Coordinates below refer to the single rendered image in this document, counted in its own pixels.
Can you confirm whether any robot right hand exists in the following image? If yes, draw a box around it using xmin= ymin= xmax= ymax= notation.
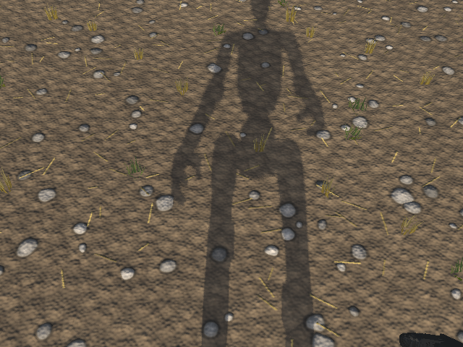
xmin=399 ymin=333 xmax=463 ymax=347

